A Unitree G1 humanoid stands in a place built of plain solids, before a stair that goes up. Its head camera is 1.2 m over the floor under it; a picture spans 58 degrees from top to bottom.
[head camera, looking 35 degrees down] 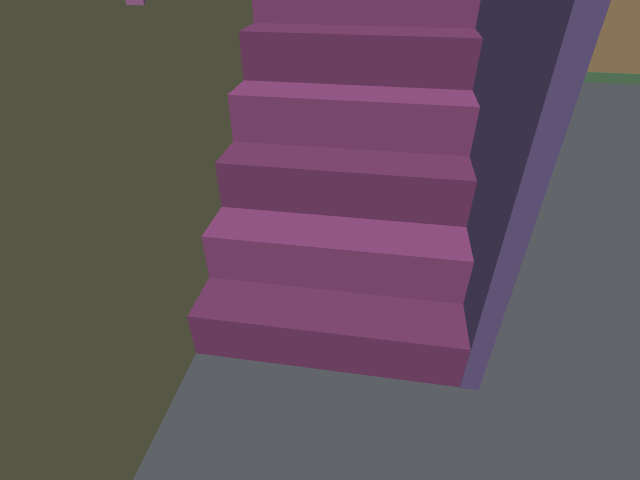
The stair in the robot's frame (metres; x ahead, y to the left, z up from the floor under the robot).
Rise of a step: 0.18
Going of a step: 0.20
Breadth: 0.90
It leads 9 degrees to the right of straight ahead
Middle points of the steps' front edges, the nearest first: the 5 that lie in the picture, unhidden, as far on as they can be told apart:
0.95 -0.01 0.18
1.15 -0.04 0.36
1.34 -0.07 0.54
1.54 -0.10 0.72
1.74 -0.13 0.91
